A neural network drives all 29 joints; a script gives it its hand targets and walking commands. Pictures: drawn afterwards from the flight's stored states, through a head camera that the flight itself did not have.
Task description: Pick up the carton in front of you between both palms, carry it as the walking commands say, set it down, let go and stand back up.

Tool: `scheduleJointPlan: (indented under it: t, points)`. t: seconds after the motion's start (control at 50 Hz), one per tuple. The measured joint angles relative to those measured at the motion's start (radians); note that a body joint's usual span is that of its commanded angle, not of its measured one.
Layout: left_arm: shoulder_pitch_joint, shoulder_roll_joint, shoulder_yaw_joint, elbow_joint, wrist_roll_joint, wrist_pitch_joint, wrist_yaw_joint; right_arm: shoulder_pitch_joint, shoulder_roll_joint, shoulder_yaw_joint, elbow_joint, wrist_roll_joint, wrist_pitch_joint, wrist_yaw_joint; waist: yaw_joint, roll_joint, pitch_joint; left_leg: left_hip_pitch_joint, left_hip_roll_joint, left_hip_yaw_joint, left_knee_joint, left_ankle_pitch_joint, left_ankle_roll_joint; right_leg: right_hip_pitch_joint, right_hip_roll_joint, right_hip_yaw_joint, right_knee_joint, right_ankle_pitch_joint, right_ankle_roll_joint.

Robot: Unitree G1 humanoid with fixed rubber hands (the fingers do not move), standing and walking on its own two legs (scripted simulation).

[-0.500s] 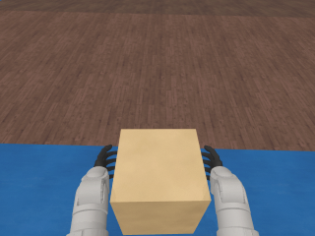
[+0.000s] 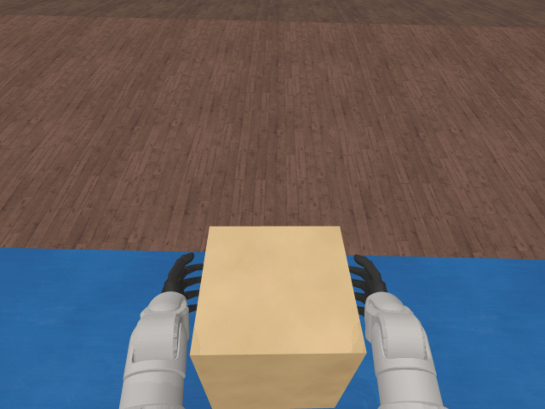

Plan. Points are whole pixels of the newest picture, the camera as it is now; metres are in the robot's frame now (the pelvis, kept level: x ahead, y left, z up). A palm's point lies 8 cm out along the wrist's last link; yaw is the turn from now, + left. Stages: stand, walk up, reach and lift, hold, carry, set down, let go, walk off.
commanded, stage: hold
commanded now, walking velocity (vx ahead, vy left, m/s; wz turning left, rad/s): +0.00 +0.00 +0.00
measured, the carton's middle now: (274, 320) +0.30 +0.00 -0.03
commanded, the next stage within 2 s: carry in 0.28 s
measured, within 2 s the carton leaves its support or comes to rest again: neither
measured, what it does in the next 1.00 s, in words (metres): walks ahead: right foot, then left foot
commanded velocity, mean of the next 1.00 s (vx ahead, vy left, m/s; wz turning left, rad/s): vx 0.38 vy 0.00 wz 0.00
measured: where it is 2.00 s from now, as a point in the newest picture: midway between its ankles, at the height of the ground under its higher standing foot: (255, 291)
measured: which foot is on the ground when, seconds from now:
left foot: down 0.00-0.72, up 0.74-0.98, down 1.00-1.00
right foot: down 0.00-0.54, up 0.56-0.68, down 0.70-1.00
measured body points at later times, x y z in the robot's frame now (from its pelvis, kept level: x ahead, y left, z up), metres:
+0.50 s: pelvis +0.02 +0.00 -0.01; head -0.01 +0.01 +0.44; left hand +0.32 +0.16 +0.06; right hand +0.32 -0.14 +0.06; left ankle +0.01 +0.13 -0.74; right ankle +0.02 -0.13 -0.75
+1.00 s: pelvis +0.25 +0.04 -0.02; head +0.25 +0.05 +0.43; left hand +0.52 +0.21 +0.07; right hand +0.54 -0.10 +0.07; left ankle +0.33 +0.13 -0.75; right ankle +0.10 -0.09 -0.75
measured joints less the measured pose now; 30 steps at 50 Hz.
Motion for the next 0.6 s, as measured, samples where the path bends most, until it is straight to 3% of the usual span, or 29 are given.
scheduleJointPlan:
  t: [0.34, 0.42, 0.5, 0.54, 0.6]
  points:
    - [-0.031, -0.007, 0.027, 0.027, 0.001, -0.002, 0.000, -0.029, 0.006, -0.025, 0.022, -0.011, 0.000, 0.003, -0.001, 0.003, -0.034, -0.060, 0.000, -0.002, 0.049, -0.023, -0.004, -0.061, 0.003, -0.004, 0.053, -0.024, -0.001]
    - [-0.006, -0.001, -0.005, -0.053, -0.036, 0.039, 0.017, 0.000, -0.001, 0.000, -0.057, 0.027, 0.037, -0.010, -0.008, 0.006, -0.106, -0.167, 0.009, 0.001, 0.143, -0.195, -0.004, -0.146, 0.004, -0.023, 0.108, -0.157, -0.002]
    - [-0.005, -0.001, -0.040, -0.150, -0.060, 0.105, 0.039, 0.010, -0.020, 0.020, -0.155, 0.072, 0.096, -0.024, -0.016, -0.009, -0.142, -0.224, 0.018, 0.047, 0.168, -0.139, 0.002, -0.197, -0.018, -0.038, 0.140, -0.095, -0.004]
    - [0.021, 0.007, -0.053, -0.205, -0.075, 0.154, 0.052, 0.013, -0.025, 0.038, -0.186, 0.100, 0.144, -0.037, -0.013, -0.016, -0.169, -0.221, 0.008, 0.065, 0.161, -0.105, 0.008, -0.222, -0.030, -0.028, 0.198, -0.163, -0.005]
    - [0.060, 0.042, -0.063, -0.296, -0.121, 0.244, 0.064, 0.018, -0.009, 0.073, -0.237, 0.120, 0.225, -0.068, -0.008, 0.008, -0.203, -0.207, 0.023, 0.088, 0.147, -0.123, 0.021, -0.290, -0.034, -0.089, 0.323, -0.253, -0.008]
